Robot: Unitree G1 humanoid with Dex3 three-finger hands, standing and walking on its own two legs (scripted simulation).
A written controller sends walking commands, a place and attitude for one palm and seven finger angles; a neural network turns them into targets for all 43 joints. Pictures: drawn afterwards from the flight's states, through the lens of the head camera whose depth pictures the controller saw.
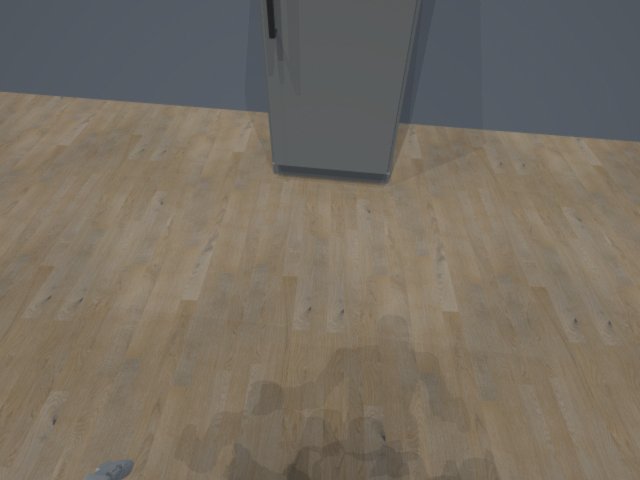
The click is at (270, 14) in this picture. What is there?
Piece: fridge door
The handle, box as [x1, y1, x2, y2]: [266, 0, 276, 38]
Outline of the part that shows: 266,0 269,37 274,38 276,29 274,28 273,2 272,0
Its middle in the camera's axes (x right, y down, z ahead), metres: -0.18 -0.89 +1.33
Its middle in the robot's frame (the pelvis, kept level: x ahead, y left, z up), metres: +1.60 +0.25 +0.12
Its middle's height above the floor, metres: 0.89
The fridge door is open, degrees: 0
